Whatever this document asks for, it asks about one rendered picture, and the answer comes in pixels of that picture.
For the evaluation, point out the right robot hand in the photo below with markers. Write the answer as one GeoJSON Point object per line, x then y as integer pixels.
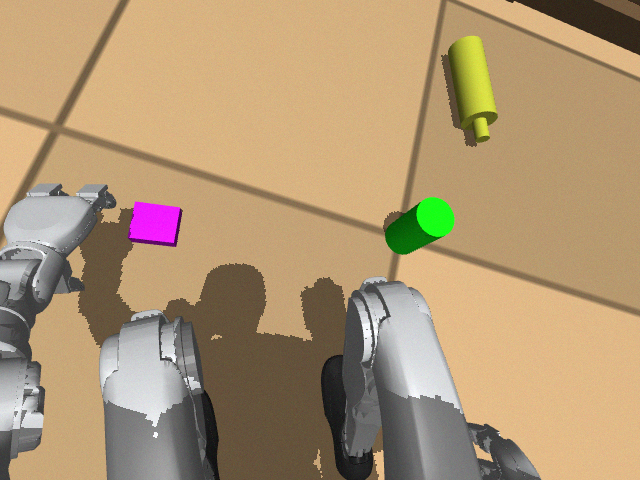
{"type": "Point", "coordinates": [509, 462]}

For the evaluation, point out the left robot arm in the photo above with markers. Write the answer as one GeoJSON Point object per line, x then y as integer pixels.
{"type": "Point", "coordinates": [29, 275]}

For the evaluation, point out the left robot hand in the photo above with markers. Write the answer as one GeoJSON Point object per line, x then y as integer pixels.
{"type": "Point", "coordinates": [50, 217]}

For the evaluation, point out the right robot foot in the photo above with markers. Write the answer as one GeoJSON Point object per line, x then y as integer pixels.
{"type": "Point", "coordinates": [334, 402]}

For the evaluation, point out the left robot foot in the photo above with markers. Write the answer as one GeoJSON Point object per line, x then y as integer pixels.
{"type": "Point", "coordinates": [211, 436]}

